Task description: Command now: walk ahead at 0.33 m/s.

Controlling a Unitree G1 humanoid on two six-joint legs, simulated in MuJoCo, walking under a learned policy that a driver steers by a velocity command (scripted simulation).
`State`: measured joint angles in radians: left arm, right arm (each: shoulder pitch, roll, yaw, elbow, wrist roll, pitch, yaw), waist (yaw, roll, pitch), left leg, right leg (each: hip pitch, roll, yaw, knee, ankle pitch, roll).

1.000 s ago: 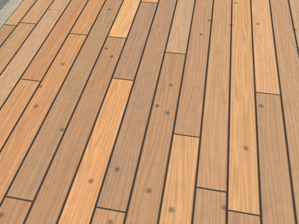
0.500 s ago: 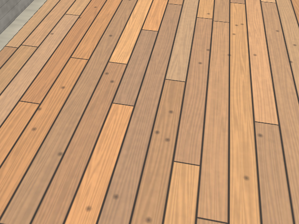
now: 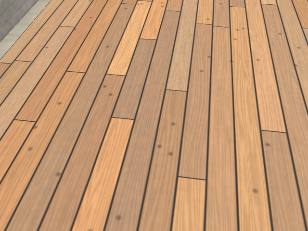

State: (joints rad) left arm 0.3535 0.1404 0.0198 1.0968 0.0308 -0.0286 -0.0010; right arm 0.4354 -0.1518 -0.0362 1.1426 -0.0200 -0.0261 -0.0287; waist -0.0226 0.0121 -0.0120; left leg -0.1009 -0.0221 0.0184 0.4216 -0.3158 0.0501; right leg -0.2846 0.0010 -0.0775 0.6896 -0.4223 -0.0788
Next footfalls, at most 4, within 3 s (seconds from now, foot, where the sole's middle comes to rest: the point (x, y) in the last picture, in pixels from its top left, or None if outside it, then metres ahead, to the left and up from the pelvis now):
0.54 left None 0.41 0.04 -0.78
0.94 right None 0.39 -0.15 -0.78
1.88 left None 0.50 0.06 -0.78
2.36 right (172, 170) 0.85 -0.06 -0.78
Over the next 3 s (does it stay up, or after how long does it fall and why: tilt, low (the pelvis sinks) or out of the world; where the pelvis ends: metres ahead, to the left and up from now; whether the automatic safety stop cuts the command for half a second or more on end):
stays up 1.07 -0.02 -0.01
